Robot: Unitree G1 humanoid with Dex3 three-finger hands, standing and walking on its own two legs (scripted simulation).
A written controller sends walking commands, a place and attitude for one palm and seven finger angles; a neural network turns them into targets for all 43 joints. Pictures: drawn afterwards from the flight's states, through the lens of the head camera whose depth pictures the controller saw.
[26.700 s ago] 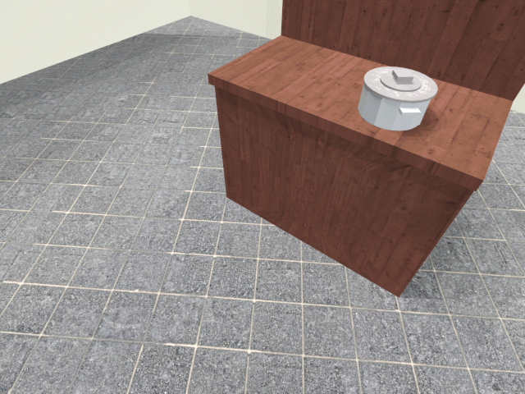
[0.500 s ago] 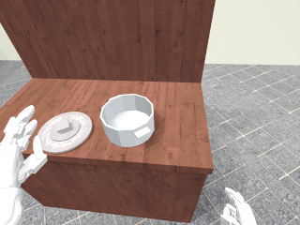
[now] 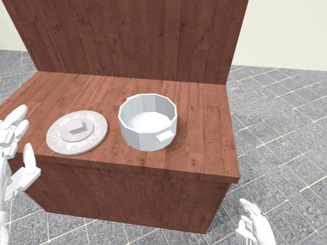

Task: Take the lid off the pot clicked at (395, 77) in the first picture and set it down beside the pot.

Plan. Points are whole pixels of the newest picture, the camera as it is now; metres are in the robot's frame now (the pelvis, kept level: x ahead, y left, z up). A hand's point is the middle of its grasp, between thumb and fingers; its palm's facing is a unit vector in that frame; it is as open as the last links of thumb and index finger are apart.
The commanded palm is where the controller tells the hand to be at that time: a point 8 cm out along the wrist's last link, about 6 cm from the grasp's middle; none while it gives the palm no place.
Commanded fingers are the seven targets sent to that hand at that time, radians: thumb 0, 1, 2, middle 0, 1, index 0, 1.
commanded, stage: step back with the hand held close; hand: left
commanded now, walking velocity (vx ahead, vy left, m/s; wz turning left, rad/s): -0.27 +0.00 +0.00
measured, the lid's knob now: (75, 125) +0.48 +0.37 -0.03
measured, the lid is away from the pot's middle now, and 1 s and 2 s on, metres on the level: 0.26 0.26 0.26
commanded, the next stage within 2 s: stop stepping back and stand still in 1.28 s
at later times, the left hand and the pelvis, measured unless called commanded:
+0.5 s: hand (15, 197) +0.14 +0.26 +0.17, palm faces +0.26 -0.81 -0.53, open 7.4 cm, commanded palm +0.09 +0.31 +0.18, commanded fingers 0.00 0.90 0.90 -0.20 -0.30 -0.20 -0.30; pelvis -0.05 +0.03 -0.01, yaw -1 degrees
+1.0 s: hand out of the picture +0.06 +0.25 +0.17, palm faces +0.33 -0.81 -0.48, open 7.4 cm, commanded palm +0.01 +0.30 +0.18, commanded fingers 0.00 0.90 0.90 -0.20 -0.30 -0.20 -0.30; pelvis -0.12 +0.02 -0.03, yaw +1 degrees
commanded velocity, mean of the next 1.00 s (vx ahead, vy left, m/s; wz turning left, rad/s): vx -0.32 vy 0.00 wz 0.02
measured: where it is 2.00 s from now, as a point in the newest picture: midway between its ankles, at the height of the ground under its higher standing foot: outside the picture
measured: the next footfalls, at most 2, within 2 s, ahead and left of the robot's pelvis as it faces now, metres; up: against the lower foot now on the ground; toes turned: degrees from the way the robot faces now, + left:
left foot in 1.14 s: -0.09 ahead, +0.15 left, +0.00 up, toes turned +3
right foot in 1.42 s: -0.23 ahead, -0.10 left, +0.00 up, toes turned +4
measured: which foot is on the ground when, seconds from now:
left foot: down 0.00-0.94, up 0.96-1.00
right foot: down 0.00-1.00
